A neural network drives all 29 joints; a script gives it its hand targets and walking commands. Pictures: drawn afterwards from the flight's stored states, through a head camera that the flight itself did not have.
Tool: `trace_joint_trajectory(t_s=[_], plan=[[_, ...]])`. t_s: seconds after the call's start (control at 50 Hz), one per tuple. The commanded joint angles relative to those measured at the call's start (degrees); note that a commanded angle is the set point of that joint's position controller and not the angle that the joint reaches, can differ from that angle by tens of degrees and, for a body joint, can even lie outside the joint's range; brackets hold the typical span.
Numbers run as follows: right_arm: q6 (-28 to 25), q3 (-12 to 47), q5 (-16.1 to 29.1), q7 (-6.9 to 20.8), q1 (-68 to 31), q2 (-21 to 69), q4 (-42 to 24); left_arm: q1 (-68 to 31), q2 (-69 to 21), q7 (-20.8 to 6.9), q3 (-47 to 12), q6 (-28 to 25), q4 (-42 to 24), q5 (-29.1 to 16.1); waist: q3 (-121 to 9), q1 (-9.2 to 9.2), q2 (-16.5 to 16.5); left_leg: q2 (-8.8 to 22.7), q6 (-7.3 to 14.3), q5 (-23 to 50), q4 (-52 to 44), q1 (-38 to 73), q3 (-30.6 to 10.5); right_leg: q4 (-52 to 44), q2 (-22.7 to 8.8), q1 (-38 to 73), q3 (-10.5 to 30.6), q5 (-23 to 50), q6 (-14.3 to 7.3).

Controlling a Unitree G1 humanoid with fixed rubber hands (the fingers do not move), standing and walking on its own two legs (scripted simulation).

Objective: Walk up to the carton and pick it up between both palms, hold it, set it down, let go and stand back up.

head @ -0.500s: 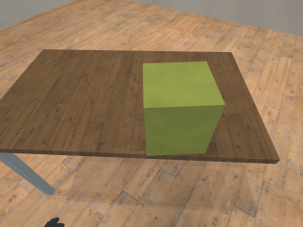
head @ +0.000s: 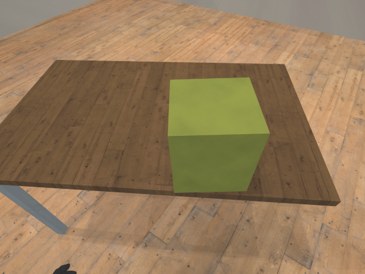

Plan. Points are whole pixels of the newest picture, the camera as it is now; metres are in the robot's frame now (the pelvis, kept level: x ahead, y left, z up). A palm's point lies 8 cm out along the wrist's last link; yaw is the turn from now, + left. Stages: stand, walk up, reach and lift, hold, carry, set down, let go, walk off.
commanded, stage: walk up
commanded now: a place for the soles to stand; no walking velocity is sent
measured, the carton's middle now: (209, 137) +0.48 -0.03 +0.01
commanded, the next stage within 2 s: reach and lift in 1.56 s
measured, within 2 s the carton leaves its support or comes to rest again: neither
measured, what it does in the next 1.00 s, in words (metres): steps on the spot: left foot, then left foot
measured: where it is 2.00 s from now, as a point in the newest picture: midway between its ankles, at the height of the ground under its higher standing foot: outside the picture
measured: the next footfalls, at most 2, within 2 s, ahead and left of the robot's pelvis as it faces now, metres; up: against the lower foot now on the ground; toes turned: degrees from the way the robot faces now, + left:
left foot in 0.28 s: +0.10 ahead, +0.14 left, +0.00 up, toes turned -4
left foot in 0.74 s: +0.09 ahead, +0.11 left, +0.00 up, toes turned -4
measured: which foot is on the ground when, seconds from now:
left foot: down 0.00-0.04, up 0.06-0.26, down 0.28-0.50, up 0.52-0.72, down 0.74-1.00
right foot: down 0.00-1.00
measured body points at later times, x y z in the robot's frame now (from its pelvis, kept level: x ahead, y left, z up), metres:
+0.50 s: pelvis +0.01 -0.02 +0.00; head +0.03 -0.03 +0.45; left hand +0.11 +0.30 -0.10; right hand +0.10 -0.34 -0.12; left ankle +0.06 +0.14 -0.72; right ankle +0.01 -0.11 -0.72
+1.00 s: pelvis +0.02 -0.04 +0.00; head +0.04 -0.04 +0.45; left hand +0.11 +0.28 -0.10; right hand +0.10 -0.35 -0.12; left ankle +0.06 +0.11 -0.70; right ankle +0.02 -0.13 -0.72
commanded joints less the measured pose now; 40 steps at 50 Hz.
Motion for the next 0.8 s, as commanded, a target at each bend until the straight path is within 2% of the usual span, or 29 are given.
trace_joint_trajectory(t_s=[0.0, 0.02, 0.04, 0.06, 0.08, 0.12, 0.16, 0.2, 0.24, 0.26, 0.28, 0.3, 0.32, 0.34, 0.38, 0.44, 0.46, 0.48, 0.5, 0.52, 0.54, 0.58, 0.62, 0.66, 0.7, 0.72, 0.74, 0.76, 0.78], plan=[[-0.5, -4.1, 0.0, -0.4, -2.2, -15.6, -3.9, 4.8, 11.3, 0.6, 4.7, -2.2, -0.8, 1.6, -6.3, 2.43, 5.6, 9.3, 9.0, 18.5, -5.7, -2.4, -14.5, -17.6, 0.3, 8.2, 5.4, 8.3, -1.8], [-0.4, -3.1, 0.6, -0.1, -2.0, -12.1, -4.5, 6.7, 15.0, 1.0, 5.5, -3.0, -0.4, 2.8, -8.4, 3.55, -4.8, 3.5, 4.5, 13.1, 5.4, -10.8, -5.9, -26.0, -9.7, 15.8, 17.3, 7.7, -4.1], [0.1, -2.8, 0.8, -0.3, -2.5, -11.0, -4.4, 3.6, 17.7, 0.9, 5.7, -3.3, -0.4, 2.3, -3.5, 2.32, -10.0, -3.4, 1.7, -10.6, 9.8, -19.1, 3.9, -31.5, -19.6, 14.3, 26.7, 5.0, -7.5], [0.3, -3.6, 0.5, -0.6, -2.7, -13.4, -3.4, 2.6, 17.1, 0.6, 5.6, -3.5, -0.9, 1.7, -3.0, 2.1, -4.2, -0.5, 1.5, -13.6, 14.6, -16.5, 1.4, -28.6, -21.3, 12.3, 25.7, 9.3, -10.6], [0.0, -3.7, 0.7, -0.3, -1.7, -13.4, -2.7, 2.0, 15.1, 0.6, 5.1, -3.5, -1.4, 1.4, -3.4, 1.11, -2.9, 0.0, 1.4, -12.1, 15.2, -15.9, 2.3, -26.1, -19.4, 14.2, 21.6, 17.4, -11.5], [-0.6, -3.5, 1.1, 0.0, 0.5, -12.2, -2.5, 2.3, 13.0, 0.9, 4.5, -3.4, -1.6, 1.7, -5.4, 0.95, -5.9, 1.2, 1.3, -11.0, 10.3, -15.7, 3.9, -20.1, -15.6, 18.2, 13.9, 33.4, -11.0], [-1.1, -3.3, 0.9, 0.1, 2.4, -11.4, -2.4, 3.4, 12.7, 1.0, 4.2, -3.0, -2.4, 1.9, -8.0, 1.61, -8.5, 0.7, 1.1, -8.5, 7.6, -12.8, 6.9, -15.9, -14.7, 18.4, 10.4, 46.2, -11.0], [-1.5, -3.1, 1.1, -0.2, 3.2, -10.6, -2.4, 1.7, 12.7, 0.8, 4.1, -2.4, -3.5, 1.7, -7.7, 1.02, -8.9, 0.5, 1.3, -3.4, 2.0, -7.7, 9.1, -13.1, -13.4, 14.8, 7.3, 47.2, -10.7], [-1.9, -3.5, 0.8, -0.4, 6.3, -10.5, -1.2, -0.8, 12.5, 0.5, 3.8, -1.6, -3.8, 0.9, -8.0, -1.27, -7.9, -0.8, 1.8, 7.8, -8.2, 2.1, 10.7, -8.9, -11.2, 8.3, 5.3, 37.5, -8.2], [-2.0, -4.1, 0.2, -0.8, 7.2, -12.1, -0.9, -1.5, 11.8, 0.5, 3.4, -1.4, -3.8, 0.4, -7.6, -2.47, -6.1, -0.6, 2.7, 9.4, -10.2, 7.0, 6.8, -6.3, -10.0, 2.9, 5.9, 33.5, -6.3], [-2.0, -5.0, -0.5, -1.2, 7.9, -15.6, -0.9, -2.5, 10.4, 0.5, 3.1, -1.2, -4.6, 0.2, -7.4, -3.18, 1.0, 6.4, 5.6, 11.3, -11.8, 11.0, -7.0, 0.2, -6.3, -4.8, 4.6, 24.1, -3.4], [-2.2, -5.5, -0.6, -1.2, 3.8, -19.7, -2.3, -1.1, 8.7, 0.5, 2.9, -0.3, -4.2, 0.0, -5.1, -1.58, 10.3, 17.9, 13.4, 9.2, -16.5, 6.2, -27.7, 6.0, 0.6, -10.2, 3.3, 2.4, 0.3], [-2.0, -5.9, -0.5, -1.1, 4.0, -20.3, -1.8, -2.1, 11.3, 0.7, 3.8, 0.4, -3.7, 0.2, -2.6, -2.51, 8.2, 21.0, 18.0, 3.0, -18.9, 1.1, -31.4, 11.0, -0.1, -8.7, 7.3, -9.5, 0.3], [-1.9, -6.0, -0.6, -1.2, 2.8, -20.5, -2.1, -2.3, 11.5, 0.6, 3.9, 0.2, -4.0, 0.0, -0.4, -1.85, 7.0, 19.6, 18.6, 1.4, -18.5, -0.3, -30.2, 11.7, -0.6, -9.4, 8.5, -9.1, 0.0], [-1.3, -5.5, -0.8, -1.2, 0.1, -18.9, -2.6, -0.7, 11.4, 0.2, 3.9, -0.2, -3.1, 0.3, 1.9, -0.8, 7.0, 15.5, 15.4, -2.4, -17.5, -0.8, -24.9, 6.6, -1.5, -9.5, 8.1, -5.7, -0.4], [-0.3, -4.7, -0.7, -0.4, -2.6, -17.2, -4.0, 5.5, 10.3, 0.1, 4.7, -1.4, -0.4, 1.1, -3.9, 1.86, 8.1, 11.2, 11.1, 7.0, -11.2, -3.3, -16.6, -11.9, 1.6, 4.8, 3.2, 4.4, -0.8], [-0.1, -3.9, -0.2, -0.2, -1.9, -14.9, -3.9, 6.5, 11.3, 0.5, 5.0, -2.1, -0.3, 2.0, -6.4, 2.66, 4.6, 8.7, 7.8, 9.0, -5.5, -6.2, -12.4, -20.4, -0.3, 11.1, 7.0, 6.6, -1.6], [0.1, -2.8, 0.5, 0.1, -1.8, -10.6, -4.5, 6.7, 16.1, 0.9, 5.8, -2.9, -0.2, 2.9, -5.6, 3.1, -8.7, 0.6, 3.0, 3.0, 7.6, -17.6, -2.2, -28.7, -13.0, 16.5, 23.2, 2.6, -3.5], [0.6, -3.1, 0.5, -0.5, -3.0, -11.8, -3.9, 3.0, 17.4, 0.9, 5.8, -3.2, -0.6, 2.3, -1.5, 2.18, -6.2, -1.6, 1.5, -11.4, 11.4, -18.6, 2.0, -31.6, -20.5, 9.6, 27.6, 1.9, -6.0], [0.6, -3.7, 0.6, -0.5, -2.9, -13.5, -2.7, 1.8, 16.4, 0.7, 5.5, -3.3, -1.4, 1.8, -0.8, 1.62, -2.2, -0.4, 1.6, -11.8, 14.0, -15.9, 0.4, -29.0, -19.7, 8.9, 24.9, 7.4, -8.2], [0.4, -3.7, 0.9, -0.2, -1.8, -13.1, -2.2, 1.6, 14.7, 0.8, 5.0, -3.4, -1.4, 1.6, -1.5, 0.89, -2.1, 0.2, 1.5, -10.2, 13.8, -15.5, 1.2, -26.2, -17.5, 11.7, 20.4, 17.1, -8.6], [-0.2, -3.5, 1.0, 0.0, 0.8, -12.1, -1.8, 2.6, 12.5, 1.3, 4.4, -3.3, -1.5, 1.7, -5.7, 0.89, -6.1, 0.8, 1.4, -9.5, 9.7, -15.5, 3.6, -18.8, -14.1, 18.6, 13.0, 38.6, -8.2], [-0.6, -3.1, 0.9, 0.0, 1.6, -11.1, -2.3, 4.1, 12.2, 1.4, 4.2, -2.9, -2.2, 1.7, -7.9, 1.73, -7.8, 0.5, 1.4, -7.4, 7.2, -13.2, 6.8, -15.0, -13.9, 19.5, 10.4, 51.1, -8.5], [-1.0, -3.0, 1.0, -0.2, 1.7, -10.5, -2.3, 2.6, 12.4, 1.4, 4.0, -2.4, -3.0, 1.4, -7.2, 1.2, -7.7, 0.5, 1.6, -3.6, 2.1, -8.7, 8.8, -12.4, -13.1, 16.3, 8.0, 51.7, -8.7], [-1.5, -3.2, 0.7, -0.4, 4.8, -10.3, -1.3, 0.0, 12.4, 1.1, 3.8, -1.7, -3.4, 0.7, -7.6, -1.18, -7.0, -0.6, 2.2, 7.8, -8.2, 0.8, 10.3, -8.3, -10.9, 10.3, 5.7, 43.3, -7.3], [-1.6, -3.8, 0.1, -0.8, 6.1, -11.7, -1.0, -0.6, 11.7, 1.0, 3.5, -1.6, -3.4, 0.2, -7.5, -2.32, -5.4, 0.0, 3.3, 11.1, -10.2, 6.1, 6.2, -5.7, -9.8, 5.1, 6.2, 39.9, -5.7], [-1.7, -4.9, -0.5, -1.2, 6.7, -15.5, -1.2, -1.3, 10.6, 1.0, 3.2, -1.5, -4.2, 0.0, -8.1, -2.86, 1.7, 7.0, 6.4, 15.3, -10.8, 10.9, -7.3, 0.3, -6.1, -2.9, 5.1, 30.6, -2.9], [-1.8, -5.1, -0.7, -1.2, 2.8, -18.7, -2.5, -0.2, 9.1, 1.0, 3.0, -0.7, -3.8, -0.1, -6.5, -1.55, 9.9, 18.0, 14.3, 16.9, -14.5, 6.8, -25.7, 6.1, 0.8, -7.6, 3.6, 7.7, 0.6], [-1.7, -5.3, -0.4, -1.0, 2.9, -18.9, -2.1, -1.5, 10.9, 1.1, 3.7, 0.0, -3.4, 0.1, -3.5, -2.27, 8.8, 21.3, 18.5, 11.9, -17.2, 1.2, -29.5, 10.0, 0.2, -6.6, 7.0, -8.9, 0.7]])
